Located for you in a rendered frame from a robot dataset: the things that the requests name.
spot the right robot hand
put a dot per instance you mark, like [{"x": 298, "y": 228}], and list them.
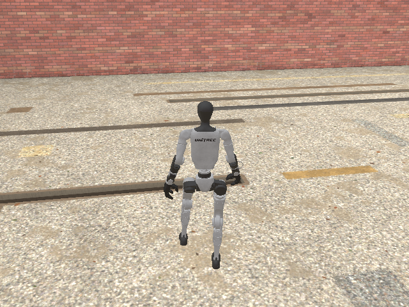
[{"x": 231, "y": 176}]

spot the left robot hand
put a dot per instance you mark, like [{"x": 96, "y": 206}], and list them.
[{"x": 167, "y": 190}]

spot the robot right thigh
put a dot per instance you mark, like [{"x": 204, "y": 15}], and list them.
[{"x": 219, "y": 196}]

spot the right robot upper arm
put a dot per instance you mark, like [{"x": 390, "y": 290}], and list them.
[{"x": 228, "y": 145}]

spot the robot left forearm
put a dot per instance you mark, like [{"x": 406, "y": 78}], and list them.
[{"x": 172, "y": 172}]

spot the robot right forearm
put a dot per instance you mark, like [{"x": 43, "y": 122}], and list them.
[{"x": 234, "y": 167}]

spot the right robot foot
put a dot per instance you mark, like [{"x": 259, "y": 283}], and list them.
[{"x": 215, "y": 263}]

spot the left robot upper arm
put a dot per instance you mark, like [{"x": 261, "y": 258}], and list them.
[{"x": 181, "y": 146}]

